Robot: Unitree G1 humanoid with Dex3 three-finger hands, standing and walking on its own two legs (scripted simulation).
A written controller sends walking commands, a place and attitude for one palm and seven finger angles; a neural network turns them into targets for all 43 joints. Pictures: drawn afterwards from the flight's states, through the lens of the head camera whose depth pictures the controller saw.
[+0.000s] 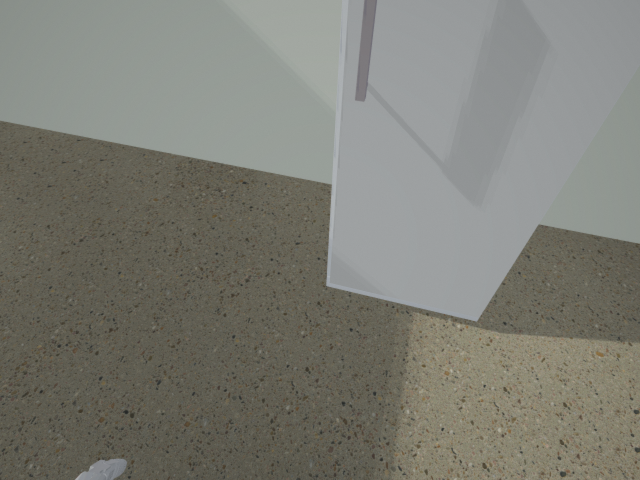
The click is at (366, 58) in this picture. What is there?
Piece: fridge door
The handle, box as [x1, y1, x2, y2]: [355, 0, 376, 101]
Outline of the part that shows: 376,0 364,0 355,94 356,100 363,101 365,97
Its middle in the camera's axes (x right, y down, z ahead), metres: +0.09 -0.44 +0.67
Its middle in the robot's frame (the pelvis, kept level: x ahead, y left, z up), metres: +0.83 -0.04 +0.27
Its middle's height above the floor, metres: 1.04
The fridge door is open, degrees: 0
